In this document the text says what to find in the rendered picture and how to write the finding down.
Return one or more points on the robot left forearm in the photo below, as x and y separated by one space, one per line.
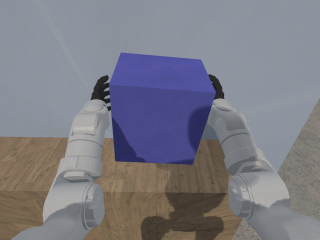
82 161

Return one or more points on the pedestal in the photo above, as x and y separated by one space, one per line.
142 201

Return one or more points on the robot right upper arm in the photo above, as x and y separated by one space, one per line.
261 198

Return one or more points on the robot right forearm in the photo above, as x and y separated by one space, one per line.
239 147

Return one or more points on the robot left upper arm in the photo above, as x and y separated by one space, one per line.
71 211

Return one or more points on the carton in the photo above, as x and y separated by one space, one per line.
159 108

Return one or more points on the left robot hand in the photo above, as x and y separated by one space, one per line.
98 91

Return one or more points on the right robot hand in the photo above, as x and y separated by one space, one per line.
217 86

